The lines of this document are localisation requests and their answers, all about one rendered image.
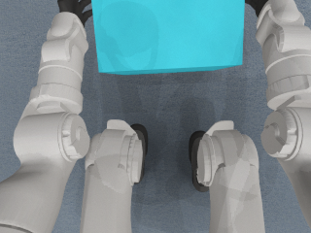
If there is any carton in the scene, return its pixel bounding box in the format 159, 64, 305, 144
91, 0, 245, 76

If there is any right robot upper arm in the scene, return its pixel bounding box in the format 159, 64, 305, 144
260, 106, 311, 229

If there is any right robot thigh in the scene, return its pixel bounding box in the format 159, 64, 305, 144
197, 129, 265, 233

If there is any left robot upper arm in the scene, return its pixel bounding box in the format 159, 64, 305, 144
0, 111, 90, 233

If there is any right robot hand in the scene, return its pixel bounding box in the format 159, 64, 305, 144
245, 0, 268, 17

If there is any robot left forearm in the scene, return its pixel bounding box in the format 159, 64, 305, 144
13, 12, 88, 154

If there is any robot right forearm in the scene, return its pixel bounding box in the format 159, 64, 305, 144
255, 0, 311, 111

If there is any left robot hand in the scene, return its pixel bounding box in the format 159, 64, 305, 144
57, 0, 93, 28

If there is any left robot foot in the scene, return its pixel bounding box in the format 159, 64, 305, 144
130, 123, 149, 184

